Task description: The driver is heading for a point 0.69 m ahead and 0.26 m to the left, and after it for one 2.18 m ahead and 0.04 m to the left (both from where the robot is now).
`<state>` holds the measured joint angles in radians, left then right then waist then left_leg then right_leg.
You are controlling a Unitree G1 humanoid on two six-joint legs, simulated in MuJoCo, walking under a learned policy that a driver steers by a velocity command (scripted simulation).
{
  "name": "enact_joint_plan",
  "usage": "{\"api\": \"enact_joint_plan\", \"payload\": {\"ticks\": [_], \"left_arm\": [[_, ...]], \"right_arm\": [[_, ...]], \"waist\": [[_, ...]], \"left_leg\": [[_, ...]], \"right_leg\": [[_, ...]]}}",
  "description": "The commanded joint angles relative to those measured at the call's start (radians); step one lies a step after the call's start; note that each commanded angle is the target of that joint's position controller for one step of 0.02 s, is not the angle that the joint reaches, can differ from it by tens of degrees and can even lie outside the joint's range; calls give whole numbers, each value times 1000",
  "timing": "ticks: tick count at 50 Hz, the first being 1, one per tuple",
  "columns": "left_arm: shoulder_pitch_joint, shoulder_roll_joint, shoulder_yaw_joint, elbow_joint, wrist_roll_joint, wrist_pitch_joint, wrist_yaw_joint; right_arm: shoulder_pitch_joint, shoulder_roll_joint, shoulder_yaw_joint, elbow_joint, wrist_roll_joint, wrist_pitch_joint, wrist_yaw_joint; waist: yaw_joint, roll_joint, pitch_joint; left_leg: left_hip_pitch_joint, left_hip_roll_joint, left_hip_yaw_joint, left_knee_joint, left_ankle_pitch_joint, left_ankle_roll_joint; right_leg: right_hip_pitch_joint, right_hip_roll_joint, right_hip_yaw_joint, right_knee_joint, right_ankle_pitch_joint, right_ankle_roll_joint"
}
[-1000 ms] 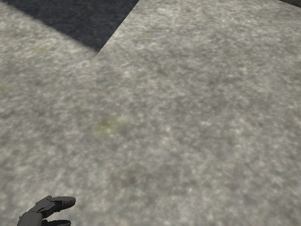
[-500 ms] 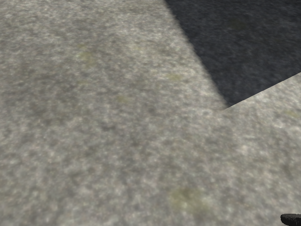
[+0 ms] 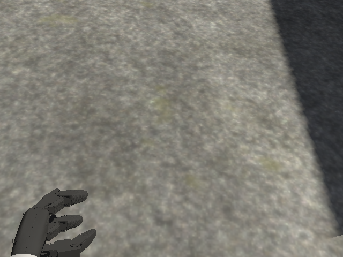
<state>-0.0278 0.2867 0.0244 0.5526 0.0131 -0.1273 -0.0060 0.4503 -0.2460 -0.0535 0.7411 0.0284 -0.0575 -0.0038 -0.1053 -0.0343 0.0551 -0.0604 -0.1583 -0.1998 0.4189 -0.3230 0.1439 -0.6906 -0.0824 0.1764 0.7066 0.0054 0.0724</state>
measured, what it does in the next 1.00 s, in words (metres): walks ahead: right foot, then left foot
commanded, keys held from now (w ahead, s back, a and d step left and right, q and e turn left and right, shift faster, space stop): w+q+shift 0.06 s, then w+shift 0.50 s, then w+q+shift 0.08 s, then e+shift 0.36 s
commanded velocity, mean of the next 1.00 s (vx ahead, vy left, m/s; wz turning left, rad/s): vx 0.82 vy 0.00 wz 0.18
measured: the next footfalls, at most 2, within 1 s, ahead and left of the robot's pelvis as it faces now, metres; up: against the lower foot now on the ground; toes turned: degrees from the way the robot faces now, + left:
right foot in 0.14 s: +0.35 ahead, -0.18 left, +0.00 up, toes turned +14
left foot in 0.60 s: +0.71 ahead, +0.20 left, +0.00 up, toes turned +18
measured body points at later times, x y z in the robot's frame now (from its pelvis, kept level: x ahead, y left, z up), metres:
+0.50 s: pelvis +0.43 -0.01 -0.01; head +0.45 +0.02 +0.44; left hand +0.27 +0.21 -0.15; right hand +0.76 -0.13 -0.05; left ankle +0.61 +0.18 -0.69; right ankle +0.31 -0.19 -0.74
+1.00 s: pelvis +0.81 +0.16 -0.01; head +0.85 +0.16 +0.43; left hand +0.97 +0.43 -0.10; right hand +0.92 -0.11 -0.14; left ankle +0.67 +0.19 -0.74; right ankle +1.03 +0.12 -0.71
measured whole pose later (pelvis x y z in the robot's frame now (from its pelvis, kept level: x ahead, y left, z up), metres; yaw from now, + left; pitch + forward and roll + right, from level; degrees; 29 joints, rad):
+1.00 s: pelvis +0.81 +0.16 -0.01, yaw +9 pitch +1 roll +2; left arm 0.11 0.30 0.04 0.69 0.00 -0.07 -0.08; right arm 0.27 -0.28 -0.04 0.82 -0.01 -0.07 -0.05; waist -0.06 -0.05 0.06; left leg 0.03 -0.09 0.18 0.38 -0.41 0.07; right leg -0.64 -0.01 -0.05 0.58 0.15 -0.01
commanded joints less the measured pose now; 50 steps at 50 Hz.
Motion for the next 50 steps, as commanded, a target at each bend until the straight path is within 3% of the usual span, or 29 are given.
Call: {"api": "enact_joint_plan", "payload": {"ticks": [1,4,5,6,7,8,9,10,11,12,13,15,16,20,24,26,28,30,31,32,33,34,35,37,38,42,45,47,50], "left_arm": [[-98,67,31,-85,-31,-12,-6],[-84,124,58,-88,-54,-21,-7],[15,153,78,-65,-54,-24,-5],[205,183,101,-30,-56,-21,1],[462,203,101,9,-47,-10,11],[524,296,113,76,-9,-9,-15],[496,192,96,58,-12,-6,-27],[438,119,81,59,-19,5,-17],[411,120,78,76,-6,16,-13],[391,124,77,95,6,17,-16],[369,97,66,110,13,10,-15],[364,26,41,144,-8,7,-26],[371,24,38,159,-21,6,-27],[391,119,55,188,-32,1,-13],[499,143,50,237,-45,4,-4],[524,166,47,254,-43,17,-4],[542,201,48,275,-29,33,2],[489,225,48,267,-8,57,23],[514,122,24,211,18,48,31],[613,5,-17,199,-11,6,16],[504,110,10,195,-62,-17,13],[382,117,9,163,-86,-26,13],[339,98,4,163,-69,-26,16],[380,96,20,193,-48,15,10],[404,78,21,209,-49,39,7],[309,39,14,168,-26,60,-4],[175,30,12,127,-17,43,-45],[158,57,23,99,-18,47,-74],[315,141,65,114,-11,62,-95]], "right_arm": [[-70,-186,-57,-61,15,-17,-14],[-50,-164,-59,-31,19,-5,-24],[-52,-166,-61,-24,7,3,-23],[-75,-165,-55,-28,-19,8,-13],[-110,-107,-27,-55,-51,6,-1],[149,30,11,-65,20,-8,10],[87,-59,16,-43,51,-4,-2],[-81,-133,2,-68,32,-4,-1],[-203,-143,1,-91,5,-11,-1],[-275,-125,2,-121,-10,-24,3],[-279,-104,5,-128,-4,-26,10],[-268,-70,12,-122,12,-16,15],[-276,-54,19,-127,10,-13,19],[-401,-59,39,-170,-18,-26,38],[-571,-64,44,-217,-14,-44,64],[-594,-88,31,-230,-9,-48,72],[-517,-145,2,-233,-6,-40,64],[-126,-238,-53,-126,7,-13,38],[44,-325,-75,-65,-4,-1,25],[58,-343,-71,-54,6,-11,38],[16,-225,-46,-51,-17,-18,38],[-56,-187,-32,-58,-35,-26,37],[-145,-179,-28,-59,-45,-39,41],[-228,-105,-11,-46,-68,-56,46],[-245,-85,-6,-33,-57,-64,45],[-325,-129,-13,-12,-52,-78,8],[-258,-158,-13,5,-41,-66,-30],[-240,-191,-20,14,-35,-45,-49],[-270,-227,-35,-18,-32,9,-76]], "waist": [[16,91,29],[36,142,13],[88,160,-46],[197,170,-166],[310,141,-351],[153,-457,-526],[203,-397,-430],[238,-224,-255],[238,-22,-148],[214,13,-79],[173,-16,-55],[132,-49,-33],[117,-43,-5],[110,-4,83],[164,13,116],[153,-20,94],[82,-119,-17],[-133,-147,-211],[-112,98,-326],[-7,380,-535],[-39,253,-416],[-22,156,-242],[35,22,-145],[123,56,-99],[145,80,-85],[168,87,-4],[90,52,-47],[93,62,-70],[170,93,-141]], "left_leg": [[-369,137,-204,-160,3,84],[-137,192,-262,-40,133,60],[-73,200,-245,61,335,42],[-66,177,-196,263,533,7],[-262,162,-153,598,451,-22],[-605,12,-56,978,-210,-81],[-738,115,-16,1067,-143,-76],[-778,145,31,1067,-71,-71],[-739,168,60,1022,-37,-68],[-728,189,57,960,-20,-63],[-679,222,40,903,-8,-56],[-651,240,48,817,-32,-49],[-677,255,49,768,-40,-50],[-744,294,97,538,208,-81],[-540,239,195,278,424,-84],[-490,193,234,206,384,-66],[-357,128,281,213,264,-31],[125,92,300,214,225,17],[481,275,-53,208,10,75],[633,457,-635,-48,-406,222],[556,467,-671,-158,-323,178],[372,457,-461,-129,-7,157],[166,427,-295,-115,296,134],[-64,389,-70,-123,633,97],[-123,378,-2,-151,696,87],[-276,300,257,-224,824,40],[-184,265,339,-191,751,-14],[-88,294,343,-134,759,-44],[-2,312,357,135,1039,-91]], "right_leg": [[375,98,-89,-154,153,22],[336,78,-64,-227,61,1],[413,84,-89,-212,14,-22],[602,72,-118,-174,-29,-54],[964,-45,-4,-41,-187,-93],[1264,-309,665,-311,-656,-307],[1200,-317,829,-430,-945,-286],[1058,-270,657,-441,-847,-257],[902,-213,495,-448,-628,-237],[794,-183,398,-444,-491,-250],[713,-158,321,-456,-413,-252],[652,-130,227,-489,-344,-257],[625,-143,212,-508,-330,-270],[566,-156,78,-612,-204,-279],[549,-131,-98,-715,-38,-239],[656,-143,-150,-660,221,-218],[764,-169,-183,-473,714,-191],[596,-131,-260,-1,916,-139],[248,-39,-255,426,296,-103],[16,109,-120,704,-447,-86],[-90,61,-36,770,-437,-118],[-103,28,-62,750,-412,-121],[-38,-11,-66,668,-369,-114],[117,-61,-56,555,-340,-93],[157,-66,-58,500,-338,-82],[185,-18,-139,229,-73,-48],[239,40,-217,-46,266,-59],[243,56,-226,-113,277,-72],[351,151,-294,-90,80,-112]]}}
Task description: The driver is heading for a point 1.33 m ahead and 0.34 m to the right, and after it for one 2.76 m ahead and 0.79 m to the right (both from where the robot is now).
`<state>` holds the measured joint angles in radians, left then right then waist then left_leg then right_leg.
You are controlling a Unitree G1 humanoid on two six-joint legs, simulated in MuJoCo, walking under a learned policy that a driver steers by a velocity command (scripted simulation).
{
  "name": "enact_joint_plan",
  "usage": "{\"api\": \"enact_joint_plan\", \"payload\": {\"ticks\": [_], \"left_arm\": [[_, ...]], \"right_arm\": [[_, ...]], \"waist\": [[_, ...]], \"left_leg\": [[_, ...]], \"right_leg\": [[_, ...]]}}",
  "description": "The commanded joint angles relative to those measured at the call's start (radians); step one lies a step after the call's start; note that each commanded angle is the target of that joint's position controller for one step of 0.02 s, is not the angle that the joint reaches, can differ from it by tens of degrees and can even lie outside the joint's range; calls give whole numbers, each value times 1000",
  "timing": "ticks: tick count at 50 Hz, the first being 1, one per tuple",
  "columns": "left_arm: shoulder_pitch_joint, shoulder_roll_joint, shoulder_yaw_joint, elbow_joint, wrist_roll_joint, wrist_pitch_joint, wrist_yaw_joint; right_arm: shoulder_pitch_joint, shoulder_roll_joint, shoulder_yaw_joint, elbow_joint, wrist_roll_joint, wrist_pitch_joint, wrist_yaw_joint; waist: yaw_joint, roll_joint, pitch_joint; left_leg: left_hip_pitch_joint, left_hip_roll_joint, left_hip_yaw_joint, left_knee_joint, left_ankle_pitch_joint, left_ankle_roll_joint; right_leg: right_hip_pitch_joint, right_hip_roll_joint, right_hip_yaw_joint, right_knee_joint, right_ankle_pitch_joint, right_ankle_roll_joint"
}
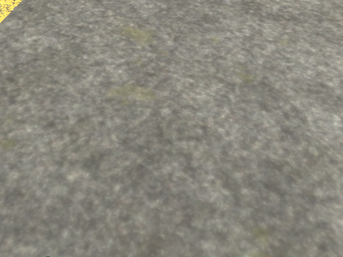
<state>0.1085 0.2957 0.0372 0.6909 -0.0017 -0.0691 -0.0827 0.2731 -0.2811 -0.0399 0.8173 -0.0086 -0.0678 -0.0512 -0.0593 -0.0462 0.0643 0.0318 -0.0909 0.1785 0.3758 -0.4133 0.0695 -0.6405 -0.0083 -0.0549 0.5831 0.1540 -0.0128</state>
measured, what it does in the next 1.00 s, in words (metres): walks ahead, turning right: right foot, then left foot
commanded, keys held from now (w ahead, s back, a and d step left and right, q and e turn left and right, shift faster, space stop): e+shift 0.40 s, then shift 0.26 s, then w+q+shift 0.34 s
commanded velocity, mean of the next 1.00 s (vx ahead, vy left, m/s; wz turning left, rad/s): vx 0.22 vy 0.00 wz -0.38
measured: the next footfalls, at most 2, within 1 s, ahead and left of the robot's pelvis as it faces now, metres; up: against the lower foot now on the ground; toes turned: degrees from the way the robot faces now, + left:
right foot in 0.04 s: +0.24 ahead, -0.06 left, +0.00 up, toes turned -2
left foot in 0.44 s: +0.33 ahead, +0.14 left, +0.00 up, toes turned -36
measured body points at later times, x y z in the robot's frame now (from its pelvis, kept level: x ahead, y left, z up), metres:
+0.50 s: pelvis +0.18 +0.08 +0.01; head +0.22 +0.08 +0.46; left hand +0.47 +0.27 -0.07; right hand +0.21 -0.25 -0.08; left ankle +0.30 +0.16 -0.73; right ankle +0.18 -0.05 -0.70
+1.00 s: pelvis +0.26 +0.07 +0.01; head +0.27 +0.07 +0.46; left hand +0.42 +0.31 -0.10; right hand +0.27 -0.23 -0.09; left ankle +0.38 +0.17 -0.64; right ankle +0.10 +0.01 -0.72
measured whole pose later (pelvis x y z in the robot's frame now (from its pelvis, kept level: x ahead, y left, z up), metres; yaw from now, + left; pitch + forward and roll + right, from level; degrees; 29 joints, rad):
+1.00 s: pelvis +0.26 +0.07 +0.01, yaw -22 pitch +2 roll -1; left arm 0.38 0.26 0.05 0.74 0.01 -0.08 0.02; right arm 0.27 -0.30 -0.06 0.70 0.04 -0.02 0.02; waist 0.03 0.03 -0.03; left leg -0.70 0.00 -0.07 1.12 -0.21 0.00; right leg 0.00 -0.01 -0.08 0.32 -0.35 0.01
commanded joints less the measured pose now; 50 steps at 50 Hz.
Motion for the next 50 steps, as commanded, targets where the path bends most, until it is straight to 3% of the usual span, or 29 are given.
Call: {"api": "enact_joint_plan", "payload": {"ticks": [1,2,3,4,5,6,7,10,12,14,19,21,22,23,24,25,26,27,32,34,36,37,39,41,42,43,44,46,50], "left_arm": [[307,169,73,-1,1,8,-10],[394,193,85,13,-4,8,11],[293,252,87,-32,1,12,40],[207,285,82,-109,46,7,44],[142,233,86,-163,36,20,50],[105,180,70,-167,11,31,59],[88,153,61,-173,-6,37,70],[53,158,69,-185,-3,63,88],[90,189,84,-177,-4,81,104],[89,210,95,-179,-16,102,118],[71,188,99,-193,-18,129,125],[48,168,95,-200,-20,132,124],[84,124,81,-194,-20,131,121],[148,66,63,-188,-9,129,117],[154,123,76,-213,-4,113,109],[175,190,91,-184,-3,104,106],[167,209,97,-148,-9,108,109],[164,181,91,-128,-5,116,117],[101,109,54,-144,-14,112,123],[114,72,35,-132,-1,112,122],[99,87,35,-138,-3,100,107],[96,103,39,-131,-9,88,103],[127,107,40,-95,-9,59,95],[271,106,39,-15,9,32,94],[380,136,52,29,10,26,101],[381,95,32,17,4,22,105],[317,199,71,-10,21,12,101],[212,106,51,-19,6,-24,112],[231,84,39,-10,17,-40,107]], "right_arm": [[-120,-191,-50,-113,5,36,-31],[-133,-166,-42,-124,8,44,-22],[-15,-34,-15,-137,-41,41,10],[132,-85,-6,-158,-16,22,37],[34,-182,-21,-166,5,14,49],[-81,-179,-25,-197,2,20,48],[-114,-160,-22,-200,-12,32,38],[-127,-112,-16,-193,-11,48,37],[-155,-74,-7,-183,-6,43,33],[-157,-77,-9,-174,5,47,33],[-208,-98,-26,-176,13,41,39],[-148,-119,-43,-152,15,27,44],[-127,-153,-55,-144,4,25,43],[-161,-222,-66,-170,-20,36,37],[-179,-227,-68,-172,-57,43,38],[-224,-176,-57,-197,-46,42,34],[-249,-126,-44,-207,-27,46,30],[-249,-115,-38,-207,-10,51,28],[-147,-105,-21,-164,-6,65,25],[-114,-79,-8,-145,-5,62,29],[-81,-183,-39,-138,25,76,30],[-73,-195,-43,-139,30,81,28],[-48,-202,-51,-137,41,81,23],[-114,-164,-47,-172,48,78,14],[-147,-95,-35,-194,54,66,18],[-102,25,-4,-200,53,42,37],[-163,-42,-19,-272,77,16,48],[-157,-106,-41,-246,62,6,60],[-130,-72,-34,-230,40,25,82]], "waist": [[187,100,-191],[239,-3,-201],[83,-336,-185],[49,-280,-444],[97,-88,-445],[83,55,-275],[62,127,-234],[24,71,-148],[43,43,-187],[47,3,-235],[77,-119,-194],[47,-145,-195],[57,-84,-218],[105,135,-226],[130,309,-179],[135,261,-153],[118,172,-123],[110,129,-115],[53,176,-113],[54,205,-171],[39,318,-128],[43,318,-100],[59,267,-53],[145,213,-19],[186,92,-68],[159,-94,-125],[153,-227,-44],[113,-140,46],[110,-65,51]], "left_leg": [[-146,240,-32,369,1128,-32],[-248,160,-26,658,805,-64],[-589,-47,-59,1033,-186,-140],[-746,-102,-321,1266,-240,-162],[-736,-28,-380,1230,-132,-118],[-761,-2,-369,1122,-69,-101],[-740,33,-362,1034,-38,-98],[-591,41,-333,685,-19,-117],[-531,7,-310,546,14,-150],[-484,-2,-322,463,111,-165],[-388,-12,-338,240,186,-146],[-285,22,-330,61,281,-120],[-187,127,-385,-27,323,-73],[-110,352,-627,-78,303,39],[-197,444,-825,-132,297,156],[-229,440,-797,-117,265,179],[-251,366,-660,-86,230,138],[-245,305,-587,-69,223,104],[-159,254,-480,-59,345,130],[-138,242,-491,-87,115,116],[-221,237,-560,-167,-132,120],[-265,242,-594,-185,-189,119],[-325,229,-628,-199,-213,111],[-491,111,-552,-157,-127,14],[-702,46,-458,90,-104,-48],[-884,9,-372,428,-122,-31],[-1066,89,-329,516,-33,-32],[-1143,133,-343,701,116,-46],[-1068,175,-274,859,289,-85]], "right_leg": [[426,88,-35,23,-125,-65],[553,46,55,-90,21,-108],[740,-145,402,-22,508,-264],[913,-339,902,-199,214,-465],[844,-306,867,-253,-104,-416],[672,-243,765,-281,-227,-360],[565,-213,704,-291,-260,-325],[357,-76,537,-287,-159,-250],[348,-57,515,-253,17,-242],[355,-49,519,-238,-35,-213],[329,-10,590,-228,-339,-136],[329,8,601,-169,-382,-100],[289,60,547,-64,-540,-66],[171,177,375,158,-753,-21],[64,194,289,382,-790,20],[54,128,274,512,-723,48],[59,108,263,559,-650,64],[60,108,248,607,-607,78],[65,91,194,552,-570,115],[168,37,171,361,-567,118],[270,57,55,221,-664,107],[322,61,52,131,-680,88],[435,66,52,-95,-603,32],[701,47,25,-399,-350,-37],[940,-107,134,-373,-350,-66],[1038,-303,310,-253,-447,-69],[857,-476,550,-367,-791,-192],[841,-383,434,-422,-745,-138],[716,-281,121,-446,-429,-93]]}}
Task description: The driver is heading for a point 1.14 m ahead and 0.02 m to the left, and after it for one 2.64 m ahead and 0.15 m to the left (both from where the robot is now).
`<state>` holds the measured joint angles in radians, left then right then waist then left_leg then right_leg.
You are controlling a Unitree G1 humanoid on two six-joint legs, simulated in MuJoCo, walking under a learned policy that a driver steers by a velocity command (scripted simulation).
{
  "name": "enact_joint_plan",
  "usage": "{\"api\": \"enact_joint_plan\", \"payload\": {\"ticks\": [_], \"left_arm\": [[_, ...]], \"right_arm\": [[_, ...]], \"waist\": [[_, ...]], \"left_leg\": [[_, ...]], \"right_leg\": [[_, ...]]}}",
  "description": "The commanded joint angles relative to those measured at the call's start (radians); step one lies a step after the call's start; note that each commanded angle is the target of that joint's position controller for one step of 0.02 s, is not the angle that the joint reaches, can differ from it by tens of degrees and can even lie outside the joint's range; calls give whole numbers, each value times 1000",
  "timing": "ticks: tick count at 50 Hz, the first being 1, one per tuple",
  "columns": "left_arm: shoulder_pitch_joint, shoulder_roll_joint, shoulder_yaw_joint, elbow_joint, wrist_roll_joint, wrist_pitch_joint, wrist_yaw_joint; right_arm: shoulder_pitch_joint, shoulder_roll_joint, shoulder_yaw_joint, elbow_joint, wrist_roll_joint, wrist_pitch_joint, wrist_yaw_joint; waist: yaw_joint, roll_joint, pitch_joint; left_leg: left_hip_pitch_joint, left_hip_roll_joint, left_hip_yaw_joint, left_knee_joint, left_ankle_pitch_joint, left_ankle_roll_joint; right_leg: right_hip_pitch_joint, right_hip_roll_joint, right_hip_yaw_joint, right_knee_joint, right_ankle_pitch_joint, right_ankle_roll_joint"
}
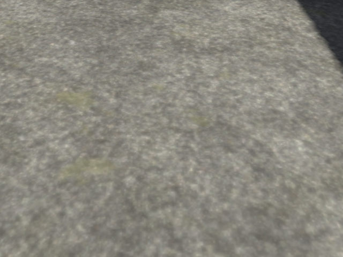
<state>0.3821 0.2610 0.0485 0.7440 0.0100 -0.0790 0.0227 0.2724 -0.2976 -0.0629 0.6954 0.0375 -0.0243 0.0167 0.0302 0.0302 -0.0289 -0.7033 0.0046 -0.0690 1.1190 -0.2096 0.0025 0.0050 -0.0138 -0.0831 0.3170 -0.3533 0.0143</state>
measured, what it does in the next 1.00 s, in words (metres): walks ahead, turning right: left foot, then right foot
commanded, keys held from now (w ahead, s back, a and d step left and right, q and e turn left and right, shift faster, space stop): w+q+shift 0.12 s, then w+shift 0.08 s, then w+e+shift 0.20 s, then e+shift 0.60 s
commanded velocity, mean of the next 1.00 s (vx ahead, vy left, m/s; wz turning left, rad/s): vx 0.56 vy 0.00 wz -0.30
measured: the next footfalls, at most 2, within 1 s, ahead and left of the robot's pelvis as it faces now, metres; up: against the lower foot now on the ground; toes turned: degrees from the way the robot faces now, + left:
left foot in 0.26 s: +0.32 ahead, +0.22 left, +0.00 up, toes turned +16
right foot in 0.70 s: +0.69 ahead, +0.15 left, +0.00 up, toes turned -3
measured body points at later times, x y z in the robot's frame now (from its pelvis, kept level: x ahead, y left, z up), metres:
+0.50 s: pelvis +0.33 +0.16 +0.00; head +0.34 +0.16 +0.45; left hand +0.41 +0.44 -0.12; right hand +0.40 -0.10 -0.12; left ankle +0.28 +0.21 -0.74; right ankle +0.41 -0.03 -0.63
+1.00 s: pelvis +0.59 +0.22 +0.00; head +0.64 +0.18 +0.44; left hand +0.78 +0.47 -0.09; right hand +0.77 -0.08 -0.07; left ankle +0.74 +0.39 -0.68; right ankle +0.65 +0.15 -0.74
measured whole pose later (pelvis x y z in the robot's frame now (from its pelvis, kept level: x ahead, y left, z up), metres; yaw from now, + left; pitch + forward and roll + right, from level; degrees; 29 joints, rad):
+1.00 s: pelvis +0.59 +0.22 +0.00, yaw -19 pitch +2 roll +2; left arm 0.26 0.31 0.09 0.61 -0.02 0.03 0.04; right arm -0.07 -0.26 -0.04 0.62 0.00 -0.02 -0.02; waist 0.06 0.01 0.10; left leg -0.59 -0.03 -0.25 0.90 -0.30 -0.09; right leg -0.36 0.20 0.21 0.45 -0.08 -0.10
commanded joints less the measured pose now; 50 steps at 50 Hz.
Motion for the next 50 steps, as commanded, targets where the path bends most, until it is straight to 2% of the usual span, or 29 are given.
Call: {"api": "enact_joint_plan", "payload": {"ticks": [1,6,8,10,11,12,13,14,15,16,17,18,20,21,23,26,29,31,34,35,36,37,38,39,40,41,43,46,50], "left_arm": [[-37,124,28,-55,8,-30,-1],[-2,158,37,-9,0,-22,-11],[23,179,41,16,-9,-15,-18],[34,237,52,35,-18,-5,-20],[39,262,55,48,-19,2,-20],[32,275,53,65,-20,9,-19],[10,262,41,63,-26,5,-12],[146,52,-16,20,-14,-12,-23],[107,93,-17,41,-65,-54,-25],[-84,178,17,-19,-116,-61,-18],[-137,130,5,-58,-110,-65,-13],[-142,106,2,-53,-76,-61,-9],[-11,86,13,0,-73,-11,-20],[12,83,20,23,-76,14,-25],[10,72,27,38,-62,49,-23],[-58,60,25,-3,-40,47,-25],[-163,37,14,-30,-21,25,-61],[-149,49,21,-48,-23,27,-89],[158,190,82,-19,-40,70,-85],[323,232,104,15,-38,85,-60],[256,203,87,38,-19,78,-44],[75,201,59,-51,31,43,-39],[-9,257,77,-141,46,23,-52],[-86,250,87,-184,9,20,-57],[-140,209,80,-198,-27,21,-53],[-163,191,74,-206,-35,20,-46],[-175,174,74,-218,-24,33,-25],[-110,199,88,-198,-27,71,11],[-139,201,94,-219,-39,119,34]], "right_arm": [[-140,-50,-8,-116,-3,-14,17],[-273,-17,18,-170,2,-11,50],[-301,7,30,-184,5,-20,63],[-278,-33,14,-196,5,-18,61],[-206,-77,-7,-195,7,-14,55],[-15,-146,-43,-154,10,-5,44],[211,-222,-84,-85,14,7,22],[249,-329,-93,-44,-14,-1,6],[322,-244,-69,-62,-32,-21,7],[274,-171,-44,-35,-49,-45,18],[220,-169,-42,-13,-39,-61,20],[140,-141,-36,-3,-42,-72,19],[33,-36,-12,0,-66,-90,22],[8,-15,-10,7,-61,-100,22],[-34,-20,-13,29,-53,-111,14],[-138,-33,-14,6,-69,-111,-20],[-75,-84,-23,10,-54,-95,-68],[-38,-141,-35,14,-40,-69,-94],[-159,-170,-53,-35,-14,-28,-91],[-247,-129,-43,-55,3,-32,-65],[-261,46,0,-77,-20,-45,-19],[-24,105,17,-86,-32,-55,3],[50,-25,9,-89,-39,-65,11],[-62,-112,-10,-106,-34,-68,5],[-130,-118,-18,-115,-41,-58,-7],[-161,-112,-17,-124,-45,-42,-18],[-198,-105,-22,-118,-50,-17,-28],[-239,-27,-4,-112,-56,-5,-39],[-280,-36,-9,-100,-33,5,-45]], "waist": [[19,-143,158],[46,-97,250],[36,-76,261],[-23,-151,192],[-89,-194,124],[-206,-218,13],[-329,-169,-85],[-181,185,-235],[-242,150,-494],[-257,56,-268],[-203,45,-99],[-142,0,-17],[-37,77,26],[-24,65,53],[11,49,115],[45,86,177],[-19,-9,144],[-16,13,72],[155,91,-84],[256,-6,-111],[158,-342,50],[-64,-400,-48],[-56,-261,-249],[-51,-56,-139],[-81,85,-52],[-93,101,-36],[-86,69,-20],[-45,1,-82],[-15,-114,-113]], "left_leg": [[-314,90,-13,114,115,-23],[-177,118,110,-148,215,30],[-66,87,151,-270,176,87],[58,-2,220,-300,46,137],[177,-50,231,-317,-42,162],[448,-86,223,-367,-64,191],[823,-67,142,-458,21,213],[1240,220,-369,-506,-351,292],[1233,366,-759,-752,-672,320],[1066,347,-644,-843,-594,232],[883,340,-528,-857,-481,207],[729,313,-413,-857,-374,180],[530,247,-199,-874,-247,132],[496,240,-122,-916,-98,116],[436,211,68,-935,325,66],[356,101,293,-958,601,28],[473,97,345,-878,701,9],[624,144,345,-759,927,-1],[620,192,321,-414,1133,-4],[520,140,309,-90,852,-19],[277,-88,267,278,-341,-40],[62,-185,42,548,-486,-68],[74,-166,-116,555,-414,-43],[36,-129,-121,427,-340,-7],[30,-86,-118,331,-273,-5],[62,-63,-125,250,-244,-13],[140,-40,-121,67,-216,-41],[170,-74,-86,-129,-154,-95],[204,-96,-92,-295,-14,-114]], "right_leg": [[33,-263,95,-192,110,-119],[-38,-242,-94,-267,210,-104],[-15,-264,-133,-270,435,-115],[84,-292,-149,-142,1033,-127],[112,-315,-142,-3,1284,-137],[48,-326,-131,207,1396,-137],[-168,-284,-120,485,1266,-112],[-621,-104,-60,980,112,-56],[-629,15,245,1156,-150,-85],[-725,-11,264,1190,-76,-92],[-764,-57,247,1142,-13,-97],[-734,-110,239,1079,55,-97],[-605,-174,247,1044,187,-92],[-586,-182,238,1027,207,-79],[-578,-167,220,978,220,-49],[-551,-96,105,770,383,-18],[-512,-29,-33,456,574,-16],[-481,21,-88,370,577,-25],[-168,76,-69,410,399,-94],[14,55,2,285,494,-149],[26,10,141,226,919,-187],[75,-123,594,237,1097,-376],[105,-256,872,31,691,-481],[6,-238,881,-70,277,-451],[-108,-209,850,-101,87,-397],[-182,-188,820,-102,92,-370],[-262,-90,653,-70,248,-309],[-243,-35,546,20,554,-279],[-235,8,550,49,344,-202]]}}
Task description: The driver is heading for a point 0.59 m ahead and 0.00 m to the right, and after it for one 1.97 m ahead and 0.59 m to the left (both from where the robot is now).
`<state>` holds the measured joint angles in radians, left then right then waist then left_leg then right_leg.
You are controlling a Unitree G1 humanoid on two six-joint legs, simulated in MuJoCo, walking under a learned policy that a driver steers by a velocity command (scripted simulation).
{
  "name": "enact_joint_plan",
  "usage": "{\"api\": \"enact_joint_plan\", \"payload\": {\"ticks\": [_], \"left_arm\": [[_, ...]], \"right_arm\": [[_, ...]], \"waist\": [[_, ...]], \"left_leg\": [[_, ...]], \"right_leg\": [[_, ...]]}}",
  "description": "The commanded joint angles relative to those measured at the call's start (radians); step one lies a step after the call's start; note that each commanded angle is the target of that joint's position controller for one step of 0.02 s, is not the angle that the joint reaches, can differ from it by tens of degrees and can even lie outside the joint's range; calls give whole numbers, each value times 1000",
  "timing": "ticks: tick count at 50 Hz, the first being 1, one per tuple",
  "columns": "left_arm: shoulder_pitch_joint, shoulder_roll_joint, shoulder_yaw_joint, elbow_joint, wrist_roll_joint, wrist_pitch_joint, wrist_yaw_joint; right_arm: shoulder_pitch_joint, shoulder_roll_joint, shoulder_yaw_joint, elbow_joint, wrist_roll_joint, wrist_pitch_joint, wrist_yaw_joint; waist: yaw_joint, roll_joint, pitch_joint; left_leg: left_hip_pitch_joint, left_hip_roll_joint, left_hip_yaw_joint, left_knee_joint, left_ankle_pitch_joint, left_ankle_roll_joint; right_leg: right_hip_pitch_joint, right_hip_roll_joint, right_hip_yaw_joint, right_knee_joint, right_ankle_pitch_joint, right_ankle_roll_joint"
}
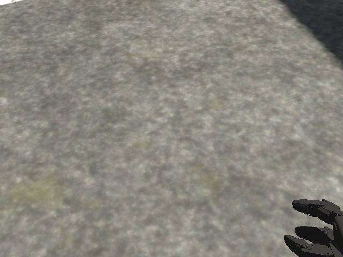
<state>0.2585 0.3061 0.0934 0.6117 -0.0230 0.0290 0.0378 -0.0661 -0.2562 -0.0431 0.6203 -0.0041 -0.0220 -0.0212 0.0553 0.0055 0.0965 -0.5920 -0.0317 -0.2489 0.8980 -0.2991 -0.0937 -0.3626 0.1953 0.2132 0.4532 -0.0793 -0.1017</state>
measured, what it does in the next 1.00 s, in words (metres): walks ahead, turning right: left foot, then right foot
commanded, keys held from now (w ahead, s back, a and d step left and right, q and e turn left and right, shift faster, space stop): e+shift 0.08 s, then shift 0.66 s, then w+shift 0.26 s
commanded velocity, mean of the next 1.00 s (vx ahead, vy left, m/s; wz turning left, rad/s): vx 0.13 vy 0.00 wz -0.30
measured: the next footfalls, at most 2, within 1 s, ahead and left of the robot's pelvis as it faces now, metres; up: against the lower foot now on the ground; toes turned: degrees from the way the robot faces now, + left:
left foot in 0.16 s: +0.19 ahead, +0.17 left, +0.00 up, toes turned -20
right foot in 0.56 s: +0.05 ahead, -0.04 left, +0.00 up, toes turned -12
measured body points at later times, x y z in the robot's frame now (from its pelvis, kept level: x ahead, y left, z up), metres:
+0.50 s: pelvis +0.08 +0.09 +0.00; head +0.11 +0.09 +0.45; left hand +0.30 +0.30 -0.10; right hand +0.12 -0.19 -0.11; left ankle +0.15 +0.18 -0.74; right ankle +0.01 -0.05 -0.71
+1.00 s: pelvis +0.15 +0.09 +0.00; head +0.16 +0.09 +0.45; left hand +0.26 +0.34 -0.12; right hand +0.22 -0.22 -0.09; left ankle +0.23 +0.20 -0.72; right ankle +0.01 -0.04 -0.73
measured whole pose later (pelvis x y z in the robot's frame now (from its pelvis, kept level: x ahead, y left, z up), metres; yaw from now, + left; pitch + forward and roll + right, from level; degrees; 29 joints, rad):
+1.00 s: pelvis +0.15 +0.09 +0.00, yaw -17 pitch +1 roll +0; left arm 0.41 0.29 0.04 0.76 -0.03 -0.05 0.00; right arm 0.18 -0.32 -0.04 0.78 0.03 -0.09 0.04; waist 0.05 -0.02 -0.02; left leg -0.41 0.04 0.03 0.64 -0.26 0.03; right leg -0.05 -0.03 0.09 0.36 -0.35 -0.01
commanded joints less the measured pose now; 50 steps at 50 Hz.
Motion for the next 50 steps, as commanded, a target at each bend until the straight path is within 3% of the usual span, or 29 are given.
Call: {"api": "enact_joint_plan", "payload": {"ticks": [1,4,7,8,9,10,11,12,13,14,17,22,25,27,28,29,30,31,32,34,37,38,39,40,41,42,45,47,50], "left_arm": [[-24,151,48,-91,-3,16,18],[-46,140,46,-106,3,23,8],[-94,107,27,-124,-1,21,2],[-36,59,10,-114,6,22,-2],[39,21,-7,-101,24,20,-1],[47,118,19,-139,20,7,-9],[40,202,37,-100,20,3,-7],[-2,217,43,-74,16,10,-4],[-14,176,32,-59,17,22,2],[-19,147,19,-65,19,25,0],[-62,91,-7,-77,9,17,-2],[-92,60,-29,-58,12,8,-4],[-57,65,-27,-17,7,2,-9],[-18,58,-29,17,16,-3,-14],[-23,91,-27,8,30,-4,-12],[-37,162,-11,7,45,-2,-8],[-54,93,-25,16,50,-8,-18],[-75,35,-44,13,54,-16,-26],[-70,27,-47,23,56,-22,-27],[-56,45,-45,35,48,-37,-28],[-28,46,-49,51,42,-46,-24],[16,65,-42,65,36,-42,-20],[57,116,-25,70,26,-37,-18],[93,160,-14,73,20,-39,-18],[99,186,-7,77,12,-49,-15],[101,171,-10,81,12,-68,-12],[75,118,-20,72,3,-96,-21],[53,139,-14,60,-3,-96,-31],[48,149,-11,55,-8,-95,-43]], "right_arm": [[44,-80,-30,-24,10,-1,-7],[32,-100,-40,-19,12,-21,1],[136,-136,-58,29,6,-44,19],[133,-159,-62,26,-5,-42,18],[96,-200,-61,-11,-22,-29,12],[128,-240,-74,7,-52,-23,16],[98,-187,-66,-12,-34,-22,16],[92,-139,-52,-14,-16,-15,13],[104,-132,-42,-15,-4,-6,9],[112,-143,-40,-5,4,0,6],[173,-135,-30,23,-6,12,0],[207,-164,-32,44,-2,24,1],[234,-167,-28,61,7,32,0],[264,-154,-22,82,22,29,0],[287,-144,-17,89,16,17,4],[300,-108,-7,74,-5,-3,13],[253,-86,-1,74,-17,-12,16],[216,-92,-1,75,-24,-13,18],[202,-87,-1,82,-23,-10,18],[214,-99,-5,94,-16,1,15],[229,-100,-6,116,-10,4,11],[247,-99,-7,132,-6,5,9],[233,-109,-13,130,9,3,11],[177,-117,-17,103,27,-8,16],[121,-124,-20,71,47,-25,22],[99,-135,-25,56,57,-43,28],[118,-115,-15,64,40,-87,53],[121,-96,-5,73,28,-95,67],[232,-116,-8,109,38,-85,68]], "waist": [[-32,-117,-227],[-17,-184,-211],[-55,-202,-238],[-26,-85,-262],[22,124,-244],[44,306,-208],[24,194,-178],[-6,103,-155],[-16,61,-157],[-27,63,-135],[-55,119,-145],[-89,201,-163],[-84,189,-168],[-59,155,-159],[-68,100,-179],[-109,-80,-196],[-87,-142,-191],[-77,-122,-160],[-72,-117,-144],[-72,-106,-92],[-74,-74,-78],[-59,-86,-114],[-32,-132,-78],[-1,-183,-3],[13,-216,74],[13,-201,115],[-1,-125,33],[-9,-136,-27],[-72,-131,-44]], "left_leg": [[106,-63,86,-115,85,-16],[166,-69,75,-261,82,3],[332,-16,98,-517,255,49],[450,116,-6,-560,320,110],[517,308,-196,-544,540,199],[450,426,-445,-605,506,351],[425,392,-383,-587,384,362],[405,310,-237,-560,298,314],[400,251,-171,-556,245,279],[386,239,-149,-566,266,287],[433,185,-58,-578,258,285],[458,200,-45,-582,208,303],[457,216,-61,-550,255,303],[394,192,-34,-522,278,256],[326,178,-7,-496,253,205],[269,91,108,-434,186,148],[329,41,178,-431,89,97],[361,42,174,-433,108,76],[379,42,173,-431,133,75],[385,47,163,-431,175,86],[402,52,158,-432,195,96],[388,9,208,-386,28,95],[284,-36,266,-294,-151,95],[139,-36,296,-197,-187,101],[17,17,251,-86,-169,124],[-103,66,201,-11,-176,145],[-165,124,198,-98,-70,161],[53,86,263,-229,1,139],[357,38,330,-310,113,113]], "right_leg": [[127,-194,266,-85,23,-75],[144,-192,323,-45,13,-55],[153,-179,326,74,16,-16],[81,-118,259,205,-286,18],[-59,6,106,437,-587,65],[-189,-5,49,619,-619,115],[-207,-73,38,727,-529,149],[-205,-88,25,758,-445,165],[-194,-86,8,792,-410,176],[-204,-83,-7,819,-382,186],[-180,-103,-70,697,-357,195],[-15,-178,-148,333,-389,194],[84,-176,-168,116,-287,169],[215,-172,-167,-104,-115,119],[304,-234,-104,-89,-29,86],[314,-325,-13,-27,98,28],[206,-341,2,-49,1,-15],[159,-323,-4,-70,-98,-3],[135,-296,-21,-74,-153,22],[90,-277,-34,-73,-157,48],[73,-261,-47,-62,-145,59],[99,-254,-39,-89,-347,40],[113,-297,49,-149,-621,-9],[124,-401,208,-251,-826,-77],[121,-504,360,-334,-882,-142],[170,-545,417,-356,-813,-171],[347,-495,259,-311,-524,-121],[255,-415,106,-297,-404,-87],[64,-391,26,-262,-400,-81]]}}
